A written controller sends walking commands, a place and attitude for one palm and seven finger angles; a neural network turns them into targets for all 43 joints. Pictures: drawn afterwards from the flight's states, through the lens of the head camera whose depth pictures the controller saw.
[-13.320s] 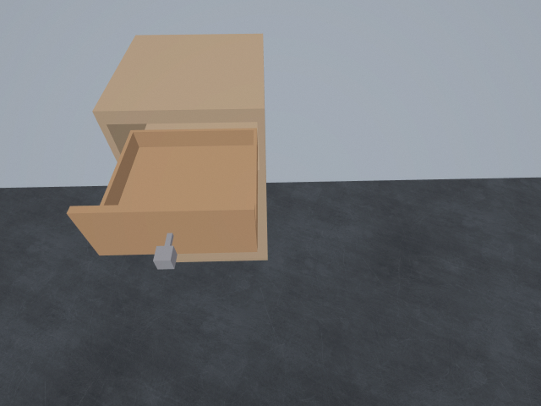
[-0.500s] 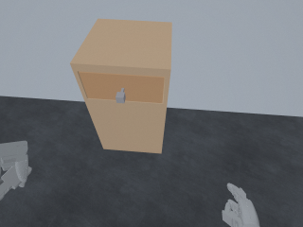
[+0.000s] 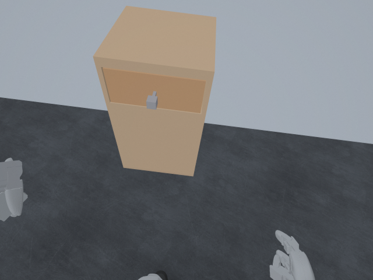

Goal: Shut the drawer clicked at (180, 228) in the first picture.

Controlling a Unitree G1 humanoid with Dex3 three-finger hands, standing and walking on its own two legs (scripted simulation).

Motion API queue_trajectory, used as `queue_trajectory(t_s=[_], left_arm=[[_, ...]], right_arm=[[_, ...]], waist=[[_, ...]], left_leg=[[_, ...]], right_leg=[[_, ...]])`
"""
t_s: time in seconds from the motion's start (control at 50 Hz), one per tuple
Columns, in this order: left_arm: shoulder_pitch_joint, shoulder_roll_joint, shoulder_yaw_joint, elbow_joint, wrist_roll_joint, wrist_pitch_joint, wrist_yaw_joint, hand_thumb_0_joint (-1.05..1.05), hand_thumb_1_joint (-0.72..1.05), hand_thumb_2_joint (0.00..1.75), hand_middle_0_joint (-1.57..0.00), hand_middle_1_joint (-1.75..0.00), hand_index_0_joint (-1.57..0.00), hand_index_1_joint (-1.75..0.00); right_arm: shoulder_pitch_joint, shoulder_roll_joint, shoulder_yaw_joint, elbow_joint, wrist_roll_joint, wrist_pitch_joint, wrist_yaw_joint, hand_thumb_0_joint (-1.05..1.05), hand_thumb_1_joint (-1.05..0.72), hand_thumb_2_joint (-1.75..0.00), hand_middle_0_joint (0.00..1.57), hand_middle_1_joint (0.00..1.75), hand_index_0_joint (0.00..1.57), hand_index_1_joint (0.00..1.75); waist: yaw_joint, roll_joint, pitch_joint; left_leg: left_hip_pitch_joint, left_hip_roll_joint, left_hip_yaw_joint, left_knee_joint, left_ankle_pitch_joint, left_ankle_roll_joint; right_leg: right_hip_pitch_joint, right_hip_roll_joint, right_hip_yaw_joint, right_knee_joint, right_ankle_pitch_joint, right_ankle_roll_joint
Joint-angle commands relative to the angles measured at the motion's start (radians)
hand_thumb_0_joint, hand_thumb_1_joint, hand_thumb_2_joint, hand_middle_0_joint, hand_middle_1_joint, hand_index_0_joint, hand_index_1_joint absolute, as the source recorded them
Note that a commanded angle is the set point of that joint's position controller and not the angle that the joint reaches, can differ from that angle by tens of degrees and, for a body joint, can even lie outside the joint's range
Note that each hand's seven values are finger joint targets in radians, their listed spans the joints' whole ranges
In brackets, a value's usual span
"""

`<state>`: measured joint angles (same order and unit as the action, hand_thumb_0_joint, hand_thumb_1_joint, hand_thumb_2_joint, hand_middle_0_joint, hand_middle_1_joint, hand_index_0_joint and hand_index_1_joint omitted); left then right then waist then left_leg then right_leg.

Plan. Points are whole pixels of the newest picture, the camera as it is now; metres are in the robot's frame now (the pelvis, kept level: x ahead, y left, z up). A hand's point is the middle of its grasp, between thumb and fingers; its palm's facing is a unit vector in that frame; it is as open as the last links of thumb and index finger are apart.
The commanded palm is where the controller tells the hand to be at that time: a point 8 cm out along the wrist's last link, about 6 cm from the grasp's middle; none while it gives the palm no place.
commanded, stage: step back with the hand held close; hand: left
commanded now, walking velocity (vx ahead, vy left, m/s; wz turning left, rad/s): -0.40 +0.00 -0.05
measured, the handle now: (153, 99) +0.75 +0.16 -0.13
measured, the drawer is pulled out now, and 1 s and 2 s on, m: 0.00 0.00 0.00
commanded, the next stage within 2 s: stop stepping back and stand still in 0.10 s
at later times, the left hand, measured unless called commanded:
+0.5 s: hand (3, 247) +0.14 +0.25 +0.16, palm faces +0.39 -0.86 -0.33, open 3.2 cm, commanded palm +0.09 +0.29 +0.18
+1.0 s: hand out of the picture +0.13 +0.27 +0.16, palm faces +0.32 -0.84 -0.43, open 3.3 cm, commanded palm +0.06 +0.31 +0.18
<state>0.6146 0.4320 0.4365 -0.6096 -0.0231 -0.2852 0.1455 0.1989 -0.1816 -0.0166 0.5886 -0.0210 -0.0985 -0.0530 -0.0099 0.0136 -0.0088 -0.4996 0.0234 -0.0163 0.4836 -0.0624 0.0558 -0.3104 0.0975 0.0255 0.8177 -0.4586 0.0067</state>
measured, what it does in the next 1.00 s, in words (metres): steps on the spot: right foot, then right foot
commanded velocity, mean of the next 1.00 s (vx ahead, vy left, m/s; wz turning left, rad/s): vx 0.00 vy -0.04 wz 0.00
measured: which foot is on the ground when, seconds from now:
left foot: down 0.00-0.66, up 0.68-0.82, down 0.84-1.00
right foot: up 0.00-0.10, down 0.12-0.50, up 0.52-0.62, down 0.64-1.00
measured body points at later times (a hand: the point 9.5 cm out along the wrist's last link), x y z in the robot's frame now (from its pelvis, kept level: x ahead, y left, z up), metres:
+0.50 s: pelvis -0.05 +0.01 -0.03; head -0.10 +0.04 +0.42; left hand +0.11 +0.29 +0.17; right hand +0.04 -0.28 -0.10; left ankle +0.11 +0.08 -0.73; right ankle -0.17 -0.13 -0.73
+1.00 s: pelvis -0.09 +0.04 +0.00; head -0.06 +0.06 +0.45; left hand +0.11 +0.32 +0.18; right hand +0.07 -0.18 -0.08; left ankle -0.04 +0.16 -0.73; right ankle -0.12 -0.06 -0.73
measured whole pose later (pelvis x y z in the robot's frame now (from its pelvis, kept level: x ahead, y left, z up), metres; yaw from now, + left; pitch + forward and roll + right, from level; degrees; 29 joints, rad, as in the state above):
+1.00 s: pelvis -0.09 +0.04 +0.00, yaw -4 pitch +0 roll +1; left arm 0.59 0.38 0.38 -0.60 -0.03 -0.17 0.15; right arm 0.20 -0.15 0.04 0.61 -0.01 -0.13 -0.05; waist 0.00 -0.06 0.04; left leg -0.32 0.00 0.04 0.52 -0.21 0.01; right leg -0.24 0.00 -0.01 0.58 -0.36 0.01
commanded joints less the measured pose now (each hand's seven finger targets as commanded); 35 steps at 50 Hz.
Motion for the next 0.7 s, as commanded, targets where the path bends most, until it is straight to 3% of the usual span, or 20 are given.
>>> queue_trajectory(t_s=[0.0,0.04,0.08,0.12,0.16,0.18,0.26,0.28,0.34,0.38,0.42,0.44,0.48,0.5,0.56,0.6,0.62,0.64,0.66,0.68], left_arm=[[0.031,0.119,0.056,-0.256,-0.038,-0.076,0.005,0.0,0.9,0.9,-1.4,-1.6,-1.4,-1.6],[0.012,0.151,0.069,-0.26,-0.037,-0.093,-0.009,0.0,0.9,0.9,-1.4,-1.6,-1.4,-1.6],[0.006,0.18,0.096,-0.252,-0.037,-0.101,-0.022,0.0,0.9,0.9,-1.4,-1.6,-1.4,-1.6],[-0.015,0.213,0.142,-0.249,-0.048,-0.11,-0.023,0.0,0.9,0.9,-1.4,-1.6,-1.4,-1.6],[0.054,0.219,0.156,-0.238,-0.066,-0.097,-0.026,0.0,0.9,0.9,-1.4,-1.6,-1.4,-1.6],[0.107,0.22,0.176,-0.184,-0.073,-0.09,-0.027,0.0,0.9,0.9,-1.4,-1.6,-1.4,-1.6],[0.111,0.181,0.137,-0.173,-0.087,-0.024,-0.009,0.0,0.9,0.9,-1.4,-1.6,-1.4,-1.6],[0.091,0.166,0.113,-0.154,-0.077,-0.012,-0.002,0.0,0.9,0.9,-1.4,-1.6,-1.4,-1.6],[-0.05,0.136,0.041,-0.103,-0.046,0.008,0.016,0.0,0.9,0.9,-1.4,-1.6,-1.4,-1.6],[-0.148,0.138,0.021,-0.086,-0.028,0.008,0.022,0.0,0.9,0.9,-1.4,-1.6,-1.4,-1.6],[-0.223,0.137,0.003,-0.103,-0.018,0.0,0.015,0.0,0.9,0.9,-1.4,-1.6,-1.4,-1.6],[-0.239,0.139,0.007,-0.133,-0.017,-0.008,0.012,0.0,0.9,0.9,-1.4,-1.6,-1.4,-1.6],[-0.241,0.154,0.057,-0.233,-0.019,-0.027,0.012,0.0,0.9,0.9,-1.4,-1.6,-1.4,-1.6],[-0.216,0.171,0.081,-0.258,-0.017,-0.03,0.014,0.0,0.9,0.9,-1.4,-1.6,-1.4,-1.6],[0.015,0.167,0.111,-0.275,-0.041,-0.023,0.001,0.0,0.9,0.9,-1.4,-1.6,-1.4,-1.6],[0.116,0.141,0.097,-0.281,-0.044,-0.005,-0.013,0.0,0.9,0.9,-1.4,-1.6,-1.4,-1.6],[0.136,0.154,0.11,-0.268,-0.042,0.007,-0.012,0.0,0.9,0.9,-1.4,-1.6,-1.4,-1.6],[0.081,0.152,0.104,-0.28,-0.054,0.023,-0.01,0.0,0.9,0.9,-1.4,-1.6,-1.4,-1.6],[0.051,0.127,0.109,-0.23,-0.063,0.042,-0.003,0.0,0.9,0.9,-1.4,-1.6,-1.4,-1.6],[-0.002,0.107,0.079,-0.177,-0.064,0.053,0.002,0.0,0.9,0.9,-1.4,-1.6,-1.4,-1.6]], right_arm=[[-0.047,-0.149,-0.049,-0.081,-0.018,-0.076,0.001,0.0,-0.9,-0.9,0.2,0.3,0.2,0.3],[-0.043,-0.151,-0.048,-0.059,-0.025,-0.062,0.006,0.0,-0.9,-0.9,0.2,0.3,0.2,0.3],[-0.06,-0.15,-0.044,-0.071,-0.021,-0.039,0.01,0.0,-0.9,-0.9,0.2,0.3,0.2,0.3],[-0.09,-0.151,-0.049,-0.098,-0.008,-0.025,0.005,0.0,-0.9,-0.9,0.2,0.3,0.2,0.3],[-0.096,-0.138,-0.05,-0.137,0.029,-0.011,0.005,0.0,-0.9,-0.9,0.2,0.3,0.2,0.3],[-0.125,-0.137,-0.041,-0.165,0.042,-0.004,-0.001,0.0,-0.9,-0.9,0.2,0.3,0.2,0.3],[-0.118,-0.14,-0.034,-0.162,0.03,0.021,-0.018,0.0,-0.9,-0.9,0.2,0.3,0.2,0.3],[-0.099,-0.132,-0.03,-0.149,0.027,0.019,-0.025,0.0,-0.9,-0.9,0.2,0.3,0.2,0.3],[-0.078,-0.154,-0.035,-0.126,0.024,0.001,-0.047,0.0,-0.9,-0.9,0.2,0.3,0.2,0.3],[-0.078,-0.163,-0.035,-0.105,0.023,-0.021,-0.061,0.0,-0.9,-0.9,0.2,0.3,0.2,0.3],[-0.074,-0.17,-0.031,-0.096,0.024,-0.041,-0.064,0.0,-0.9,-0.9,0.2,0.3,0.2,0.3],[-0.077,-0.174,-0.03,-0.099,0.022,-0.053,-0.065,0.0,-0.9,-0.9,0.2,0.3,0.2,0.3],[-0.092,-0.18,-0.028,-0.123,0.012,-0.084,-0.056,0.0,-0.9,-0.9,0.2,0.3,0.2,0.3],[-0.088,-0.161,-0.022,-0.123,0.006,-0.093,-0.046,0.0,-0.9,-0.9,0.2,0.3,0.2,0.3],[-0.062,-0.136,-0.037,-0.14,-0.002,-0.088,0.0,0.0,-0.9,-0.9,0.2,0.3,0.2,0.3],[-0.067,-0.13,-0.033,-0.161,0.002,-0.054,0.019,0.0,-0.9,-0.9,0.2,0.3,0.2,0.3],[-0.056,-0.119,-0.037,-0.154,0.012,-0.03,0.019,0.0,-0.9,-0.9,0.2,0.3,0.2,0.3],[-0.068,-0.129,-0.05,-0.139,0.012,-0.005,0.014,0.0,-0.9,-0.9,0.2,0.3,0.2,0.3],[-0.057,-0.127,-0.046,-0.123,0.013,0.007,0.013,0.0,-0.9,-0.9,0.2,0.3,0.2,0.3],[-0.043,-0.11,-0.035,-0.102,0.015,0.018,0.006,0.0,-0.9,-0.9,0.2,0.3,0.2,0.3]], waist=[[0.009,0.22,-0.203],[0.014,0.194,-0.246],[0.011,0.141,-0.262],[0.006,0.1,-0.294],[0.005,-0.13,-0.323],[0.005,-0.171,-0.254],[-0.013,0.007,-0.058],[-0.018,-0.012,-0.014],[-0.027,-0.113,0.124],[-0.031,-0.123,0.185],[-0.038,-0.009,0.207],[-0.038,0.096,0.2],[-0.008,0.347,0.113],[0.013,0.348,0.048],[0.038,0.235,-0.158],[0.033,0.188,-0.153],[0.015,-0.025,-0.122],[0.009,-0.193,-0.052],[-0.002,-0.254,-0.008],[-0.038,-0.189,0.043]], left_leg=[[0.322,0.201,-0.198,-0.241,-0.075,0.037],[0.456,0.184,-0.134,-0.132,0.246,0.006],[0.513,0.138,-0.051,-0.037,0.383,-0.011],[0.515,0.113,0.008,-0.02,0.331,-0.02],[0.55,0.063,0.046,0.098,0.247,-0.027],[0.495,0.036,0.058,0.124,0.108,-0.032],[0.397,0.004,0.025,0.189,-0.123,-0.056],[0.383,0.006,0.008,0.196,-0.134,-0.058],[0.348,0.006,-0.019,0.281,-0.165,-0.061],[0.359,0.02,-0.024,0.264,-0.159,-0.05],[0.398,0.034,-0.065,0.169,-0.188,-0.045],[0.373,0.059,-0.147,0.04,-0.293,-0.041],[0.157,0.165,-0.412,-0.431,-0.764,-0.063],[0.112,0.19,-0.443,-0.5,-0.814,-0.101],[0.112,0.155,-0.222,-0.396,-0.583,-0.099],[0.045,0.052,-0.039,-0.193,-0.463,-0.104],[0.151,-0.042,0.076,0.155,-0.339,-0.108],[0.179,-0.072,0.046,0.499,-0.278,-0.109],[0.093,-0.054,-0.022,0.646,-0.266,-0.099],[0.025,0.001,-0.053,0.645,-0.24,-0.089]], right_leg=[[0.022,-0.025,-0.03,-0.31,-0.055,-0.025],[0.036,-0.039,-0.029,-0.493,0.113,-0.023],[0.03,-0.068,-0.019,-0.538,0.33,-0.014],[0.018,-0.085,-0.025,-0.467,0.422,0.005],[-0.019,-0.142,-0.006,-0.475,0.65,0.065],[-0.059,-0.189,0.0,-0.482,0.68,0.064],[-0.236,-0.246,0.081,-0.548,0.123,-0.068],[-0.253,-0.247,0.085,-0.562,0.049,-0.089],[-0.351,-0.272,0.103,-0.619,-0.143,-0.114],[-0.364,-0.259,0.071,-0.603,-0.122,-0.107],[-0.36,-0.195,0.002,-0.488,-0.088,-0.079],[-0.319,-0.142,-0.03,-0.394,-0.11,-0.059],[-0.009,0.025,-0.061,-0.079,-0.141,-0.028],[0.075,0.035,-0.05,-0.003,-0.137,-0.034],[0.248,0.033,-0.086,-0.113,-0.124,-0.058],[0.292,-0.026,-0.046,-0.362,-0.108,-0.071],[0.062,-0.179,0.12,-0.566,-0.161,-0.1],[-0.225,-0.367,0.353,-0.71,-0.326,-0.18],[-0.289,-0.424,0.41,-0.732,-0.373,-0.249],[-0.249,-0.402,0.294,-0.678,-0.293,-0.243]])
